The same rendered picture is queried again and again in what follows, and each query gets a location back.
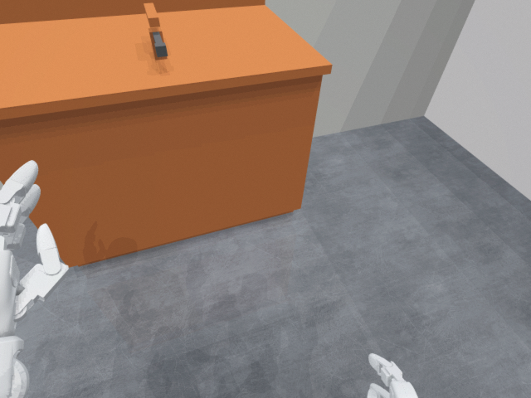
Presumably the robot left hand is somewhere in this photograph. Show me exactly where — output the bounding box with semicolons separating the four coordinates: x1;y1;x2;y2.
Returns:
0;160;69;337

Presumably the counter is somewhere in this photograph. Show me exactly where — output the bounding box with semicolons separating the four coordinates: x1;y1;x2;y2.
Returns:
0;0;332;268

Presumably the tap lever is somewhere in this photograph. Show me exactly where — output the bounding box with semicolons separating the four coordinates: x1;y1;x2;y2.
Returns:
153;32;168;57

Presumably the robot left forearm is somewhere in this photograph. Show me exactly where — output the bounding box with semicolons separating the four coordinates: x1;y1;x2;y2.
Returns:
0;336;29;398

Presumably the robot right hand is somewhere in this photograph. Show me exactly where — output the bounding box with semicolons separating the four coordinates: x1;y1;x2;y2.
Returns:
367;353;418;398

